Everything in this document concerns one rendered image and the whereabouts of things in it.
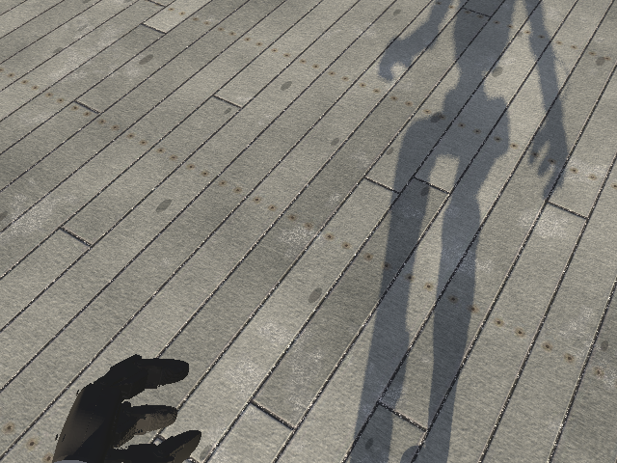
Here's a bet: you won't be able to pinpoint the left robot hand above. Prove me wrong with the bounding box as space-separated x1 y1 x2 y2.
52 354 201 463

